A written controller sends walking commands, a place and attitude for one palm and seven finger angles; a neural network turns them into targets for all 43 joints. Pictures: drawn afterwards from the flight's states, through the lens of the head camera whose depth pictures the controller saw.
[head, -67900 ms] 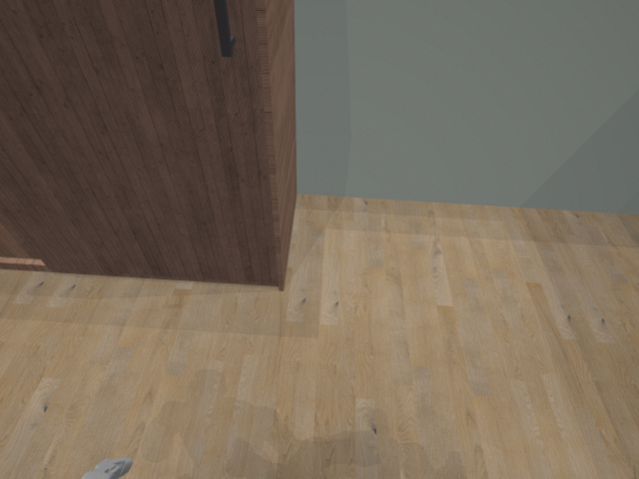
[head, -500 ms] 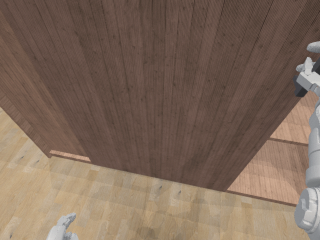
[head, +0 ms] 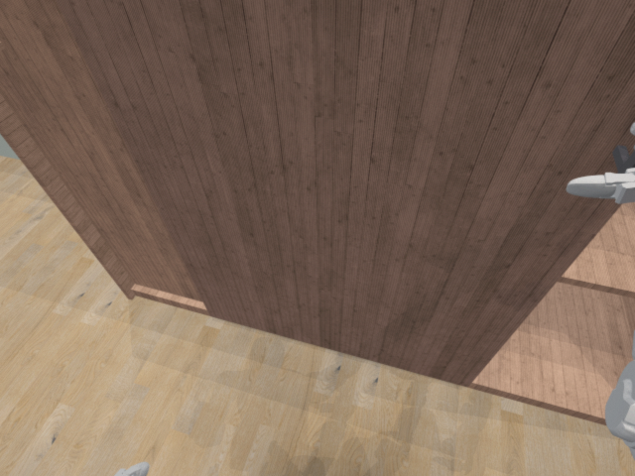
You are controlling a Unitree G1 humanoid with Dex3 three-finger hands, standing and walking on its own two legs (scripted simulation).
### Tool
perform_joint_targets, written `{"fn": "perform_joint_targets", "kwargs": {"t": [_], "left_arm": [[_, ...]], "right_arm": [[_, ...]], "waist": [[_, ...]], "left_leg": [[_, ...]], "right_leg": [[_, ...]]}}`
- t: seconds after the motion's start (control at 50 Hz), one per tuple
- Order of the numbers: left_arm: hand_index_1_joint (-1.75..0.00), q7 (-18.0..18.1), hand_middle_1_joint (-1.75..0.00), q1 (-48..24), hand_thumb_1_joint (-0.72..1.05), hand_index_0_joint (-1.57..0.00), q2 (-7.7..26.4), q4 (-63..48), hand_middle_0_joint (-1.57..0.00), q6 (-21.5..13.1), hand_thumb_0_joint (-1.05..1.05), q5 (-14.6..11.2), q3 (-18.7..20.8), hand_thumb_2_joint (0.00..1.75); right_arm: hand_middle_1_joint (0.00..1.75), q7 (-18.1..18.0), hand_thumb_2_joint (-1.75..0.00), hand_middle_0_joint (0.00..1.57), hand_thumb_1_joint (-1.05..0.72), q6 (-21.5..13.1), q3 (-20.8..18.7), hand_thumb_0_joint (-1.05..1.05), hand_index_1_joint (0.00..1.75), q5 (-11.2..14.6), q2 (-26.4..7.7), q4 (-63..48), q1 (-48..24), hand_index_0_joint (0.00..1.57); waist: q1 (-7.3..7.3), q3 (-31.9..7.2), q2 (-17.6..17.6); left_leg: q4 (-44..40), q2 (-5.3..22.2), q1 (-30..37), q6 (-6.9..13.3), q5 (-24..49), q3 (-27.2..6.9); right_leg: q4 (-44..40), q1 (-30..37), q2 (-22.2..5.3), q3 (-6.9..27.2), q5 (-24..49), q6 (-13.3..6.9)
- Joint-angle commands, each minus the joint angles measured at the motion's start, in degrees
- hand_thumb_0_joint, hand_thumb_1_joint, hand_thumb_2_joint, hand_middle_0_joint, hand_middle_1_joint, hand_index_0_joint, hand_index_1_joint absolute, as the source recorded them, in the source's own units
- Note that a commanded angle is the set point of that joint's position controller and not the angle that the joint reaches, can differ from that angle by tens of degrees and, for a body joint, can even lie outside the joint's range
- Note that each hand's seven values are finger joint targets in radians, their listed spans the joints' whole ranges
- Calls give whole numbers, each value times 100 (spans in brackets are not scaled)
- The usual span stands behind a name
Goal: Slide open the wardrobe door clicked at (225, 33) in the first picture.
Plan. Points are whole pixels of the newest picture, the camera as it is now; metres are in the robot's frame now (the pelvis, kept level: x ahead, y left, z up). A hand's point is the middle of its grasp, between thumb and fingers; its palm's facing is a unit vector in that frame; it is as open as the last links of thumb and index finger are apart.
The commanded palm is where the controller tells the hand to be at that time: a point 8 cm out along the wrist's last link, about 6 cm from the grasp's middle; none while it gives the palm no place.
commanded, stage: loosen the grip on the handle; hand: right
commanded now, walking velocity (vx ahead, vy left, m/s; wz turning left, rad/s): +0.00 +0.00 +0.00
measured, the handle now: out of the picture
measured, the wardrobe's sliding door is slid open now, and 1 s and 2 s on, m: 0.50 0.50 0.50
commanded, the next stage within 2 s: slip the hand off the handle in 0.06 s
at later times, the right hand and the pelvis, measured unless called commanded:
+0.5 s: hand out of the picture +0.45 -0.33 +0.21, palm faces +0.45 +0.88 -0.17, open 14.3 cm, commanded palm +0.40 -0.38 +0.21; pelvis +0.04 +0.00 +0.00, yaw +0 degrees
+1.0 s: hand out of the picture +0.41 -0.37 +0.21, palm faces +0.46 +0.87 -0.18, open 14.6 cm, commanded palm +0.35 -0.40 +0.21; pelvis +0.06 +0.01 +0.00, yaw +1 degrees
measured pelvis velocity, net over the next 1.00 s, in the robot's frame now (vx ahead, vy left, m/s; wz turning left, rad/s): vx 0.06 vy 0.01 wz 0.01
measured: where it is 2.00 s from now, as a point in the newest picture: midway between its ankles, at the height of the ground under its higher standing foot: outside the picture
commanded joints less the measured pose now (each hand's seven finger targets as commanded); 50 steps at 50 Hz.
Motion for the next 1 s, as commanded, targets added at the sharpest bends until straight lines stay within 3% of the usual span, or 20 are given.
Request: {"fn": "perform_joint_targets", "kwargs": {"t": [0.0, 0.06, 0.08, 0.12, 0.14, 0.2, 0.22, 0.28, 0.36, 0.42, 0.48, 0.52, 0.58, 0.64, 0.7, 0.74, 0.88, 0.9, 0.96, 0.98], "left_arm": [[-30, 140, -30, -263, 90, -20, 927, -740, -20, -299, 0, -48, 294, 90], [-30, 161, -30, -253, 90, -20, 901, -707, -20, -351, 0, -40, 294, 90], [-30, 180, -30, -253, 90, -20, 907, -709, -20, -356, 0, -30, 300, 90], [-30, 194, -30, -219, 90, -20, 877, -684, -20, -352, 0, -37, 277, 90], [-30, 215, -30, -135, 90, -20, 929, -606, -20, -311, 0, -17, 303, 90], [-30, 219, -30, -215, 90, -20, 870, -736, -20, -233, 0, -35, 259, 90], [-30, 229, -30, -196, 90, -20, 878, -731, -20, -209, 0, -41, 260, 90], [-30, 249, -30, -196, 90, -20, 887, -816, -20, -126, 0, -40, 273, 90], [-30, 241, -30, -211, 90, -20, 857, -933, -20, -18, 0, -81, 268, 90], [-30, 248, -30, -165, 90, -20, 868, -974, -20, 48, 0, -80, 282, 90], [-30, 278, -30, -94, 90, -20, 890, -980, -20, 125, 0, -80, 293, 90], [-30, 279, -30, -48, 90, -20, 892, -962, -20, 163, 0, -89, 298, 90], [-30, 285, -30, 17, 90, -20, 880, -986, -20, 188, 0, -80, 319, 90], [-30, 298, -30, 90, 90, -20, 906, -911, -20, 206, 0, -94, 322, 90], [-30, 328, -30, 158, 90, -20, 959, -870, -20, 244, 0, -100, 342, 90], [-30, 310, -30, 118, 90, -20, 911, -948, -20, 249, 0, -123, 333, 90], [-30, 304, -30, -111, 90, -20, 907, -1178, -20, 182, 0, -169, 343, 90], [-30, 297, -30, -144, 90, -20, 914, -1196, -20, 169, 0, -160, 355, 90], [-30, 272, -30, -355, 90, -20, 837, -1326, -20, 120, 0, -167, 318, 90], [-30, 289, -30, -382, 90, -20, 834, -1354, -20, 100, 0, -163, 323, 90]], "right_arm": [[115, 0, -20, 25, 55, -348, -117, 0, 115, 181, -1497, -1866, -2704, 25], [115, -22, -20, 25, 55, -207, 22, 0, 115, 270, -1186, -2152, -2535, 25], [115, -49, -20, 25, 55, -171, -103, 0, 115, 300, -1283, -2284, -2339, 25], [115, -58, -20, 25, 55, -32, -78, 0, 115, 295, -1249, -2384, -2290, 25], [115, -66, -20, 25, 55, 38, -619, 0, 115, 264, -1779, -2002, -1841, 25], [115, 73, -20, 25, 55, 116, -612, 0, 115, 321, -1758, -2310, -1660, 25], [115, 99, -20, 25, 55, 170, -759, 0, 115, 345, -1892, -2205, -1589, 25], [115, 218, -20, 25, 55, 275, -1039, 0, 115, 397, -2154, -2203, -1304, 25], [115, 409, -20, 25, 55, 437, -1081, 0, 115, 497, -2098, -2133, -1065, 25], [115, 486, -20, 25, 55, 459, -1321, 0, 115, 493, -2391, -2137, -952, 25], [115, 623, -20, 25, 55, 413, -1370, 0, 115, 483, -2539, -2068, -1021, 25], [115, 759, -20, 25, 55, 336, -1417, 0, 115, 468, -2687, -2059, -1164, 25], [115, 947, -20, 25, 55, 143, -1310, 0, 115, 470, -2646, -2247, -1271, 25], [115, 1159, -20, 25, 55, 8, -1276, 0, 115, 536, -2675, -2158, -1299, 25], [115, 1389, -20, 25, 55, -69, -1618, 0, 115, 638, -3095, -2115, -1102, 25], [115, 1531, -20, 25, 55, -41, -1406, 0, 115, 731, -2738, -2118, -798, 25], [115, 1558, -20, 25, 55, 163, -1807, 0, 115, 1144, -2672, -3055, 317, 25], [115, 1509, -20, 25, 55, 196, -2044, 0, 115, 1163, -2839, -3243, 520, 25], [115, 1420, -20, 25, 55, 312, -2063, 0, 115, 1217, -2635, -3848, 952, 25], [115, 1375, -20, 25, 55, 340, -2215, 0, 115, 1238, -2727, -4004, 1187, 25]], "waist": [[-57, -1628, -549], [-36, -1511, -565], [-98, -1592, -530], [-56, -1599, -488], [-150, -1456, -312], [-193, -1575, -469], [-206, -1531, -326], [-298, -1613, -360], [-282, -1563, -262], [-319, -1687, -240], [-239, -1640, -183], [-217, -1780, -348], [-175, -1899, -648], [-98, -1931, -663], [-170, -2097, -736], [-208, -2000, -777], [-448, -1951, -675], [-510, -2099, -678], [-569, -1985, -766], [-609, -1993, -708]], "left_leg": [[-795, -63, -416, 167, -570, -50], [-779, -71, -474, 167, -338, 4], [-807, -60, -343, 175, -175, -20], [-800, -64, -326, 152, -36, -5], [-813, -65, -259, 154, 14, -8], [-792, -58, -95, 142, 298, -2], [-786, -63, -77, 137, 344, 11], [-749, -55, 93, 139, 732, 4], [-685, -66, 63, 99, 1042, 34], [-641, -63, 160, 83, 1285, -12], [-633, -51, 128, 54, 1448, -38], [-595, -69, 115, 57, 1478, -54], [-572, -100, 32, 90, 1564, -67], [-573, -141, -93, 84, 1529, -54], [-543, -145, 60, 79, 1773, -88], [-542, -165, -5, 91, 1705, -32], [-549, -186, 158, 114, 1638, 42], [-506, -185, 255, 105, 1706, 35], [-472, -177, 280, 104, 1706, 73], [-465, -168, 383, 102, 1775, 61]], "right_leg": [[-649, 1560, 17, 438, -1621, -69], [-632, 1704, 9, 466, -1450, -69], [-557, 1738, 6, 433, -1189, -91], [-528, 1774, 14, 414, -937, -90], [-514, 1630, 2, 402, -789, -94], [-426, 1652, 35, 298, -312, -99], [-410, 1609, 27, 307, -241, -98], [-283, 1584, 45, 220, 239, -107], [-218, 1573, 67, 174, 527, -84], [-130, 1530, 92, 129, 712, -109], [-43, 1466, 95, 87, 782, -127], [-24, 1510, 103, 99, 836, -117], [81, 1685, 119, 111, 1008, -137], [107, 1794, 122, 161, 1036, -145], [146, 1748, 133, 139, 1189, -169], [128, 1776, 152, 162, 1206, -160], [42, 1796, 143, 204, 1204, -171], [29, 1812, 145, 200, 1253, -167], [-10, 1837, 140, 203, 1305, -146], [10, 1810, 137, 167, 1319, -166]]}}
